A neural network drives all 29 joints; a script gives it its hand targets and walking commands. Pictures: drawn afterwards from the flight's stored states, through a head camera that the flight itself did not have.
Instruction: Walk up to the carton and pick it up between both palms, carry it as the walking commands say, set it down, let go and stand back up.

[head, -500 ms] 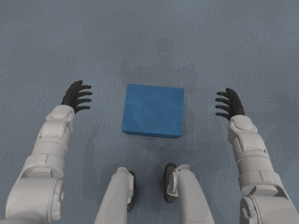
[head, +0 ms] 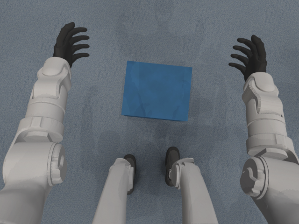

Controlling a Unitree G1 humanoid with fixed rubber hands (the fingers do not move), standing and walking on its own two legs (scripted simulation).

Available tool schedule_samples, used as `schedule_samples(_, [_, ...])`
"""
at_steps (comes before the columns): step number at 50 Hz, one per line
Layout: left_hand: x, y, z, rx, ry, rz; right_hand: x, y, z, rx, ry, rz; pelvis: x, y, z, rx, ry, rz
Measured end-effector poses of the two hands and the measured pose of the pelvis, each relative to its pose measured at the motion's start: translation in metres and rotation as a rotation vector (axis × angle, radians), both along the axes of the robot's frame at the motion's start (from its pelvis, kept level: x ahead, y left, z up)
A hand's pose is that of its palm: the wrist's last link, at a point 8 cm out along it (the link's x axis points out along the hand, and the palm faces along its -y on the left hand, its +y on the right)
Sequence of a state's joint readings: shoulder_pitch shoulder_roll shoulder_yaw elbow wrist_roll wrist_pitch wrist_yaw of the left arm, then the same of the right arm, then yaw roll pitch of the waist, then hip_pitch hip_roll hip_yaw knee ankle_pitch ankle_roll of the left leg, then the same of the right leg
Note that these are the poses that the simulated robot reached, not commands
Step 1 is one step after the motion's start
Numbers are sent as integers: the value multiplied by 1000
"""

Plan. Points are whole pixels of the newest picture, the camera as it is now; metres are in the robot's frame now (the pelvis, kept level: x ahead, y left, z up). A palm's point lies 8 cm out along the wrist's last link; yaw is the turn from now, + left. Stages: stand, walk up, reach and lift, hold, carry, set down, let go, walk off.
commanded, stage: reach and lift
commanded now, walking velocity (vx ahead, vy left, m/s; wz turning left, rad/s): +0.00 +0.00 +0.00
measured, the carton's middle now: (156, 94) +0.49 -0.02 -0.56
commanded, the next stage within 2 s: none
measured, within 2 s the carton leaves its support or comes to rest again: neither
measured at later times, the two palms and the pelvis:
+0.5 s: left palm (85, 78) +0.48 +0.23 -0.24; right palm (229, 88) +0.47 -0.24 -0.25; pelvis -0.06 -0.01 -0.11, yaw +1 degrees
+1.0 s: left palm (94, 90) +0.47 +0.23 -0.38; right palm (209, 95) +0.46 -0.22 -0.37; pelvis -0.09 +0.00 -0.23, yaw +0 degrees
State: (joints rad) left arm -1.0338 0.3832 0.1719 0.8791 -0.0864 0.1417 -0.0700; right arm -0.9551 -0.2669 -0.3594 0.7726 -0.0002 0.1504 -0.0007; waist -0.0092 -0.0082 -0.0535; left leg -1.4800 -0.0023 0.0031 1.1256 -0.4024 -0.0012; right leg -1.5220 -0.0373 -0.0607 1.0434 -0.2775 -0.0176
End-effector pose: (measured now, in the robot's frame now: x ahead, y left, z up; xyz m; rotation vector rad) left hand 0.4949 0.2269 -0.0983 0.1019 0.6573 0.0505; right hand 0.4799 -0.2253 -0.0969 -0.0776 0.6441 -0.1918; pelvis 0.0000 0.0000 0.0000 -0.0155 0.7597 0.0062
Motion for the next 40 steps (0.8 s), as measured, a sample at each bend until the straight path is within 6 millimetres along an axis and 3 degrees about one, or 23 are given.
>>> schedule_samples(5, [-5, 4, -11, -2, 11, 20, -5, -4, -11, 6, 17, -4, 0, -1, -3, 0, 27, 0])
schedule_samples(10, [-12, 5, -36, -11, 35, 35, -7, -4, -32, 12, 21, -13, -8, -1, -18, 0, 68, 1])
schedule_samples(21, [-17, -3, -118, -8, 25, 32, -15, -5, -121, 1, 30, -25, -45, -4, -91, 2, 85, 2])
schedule_samples(29, [-13, 2, -171, -13, 7, 75, -10, -13, -182, -11, 32, -62, -66, -9, -134, 11, -51, 3])
schedule_samples(36, [-12, 1, -225, -50, -15, 101, -15, -4, -245, 2, 43, -56, -81, -11, -171, 15, -195, 4])
schedule_samples(40, [-18, 0, -247, -47, 26, 98, -20, -2, -262, -4, 66, -59, -83, -10, -193, 12, -205, 4])
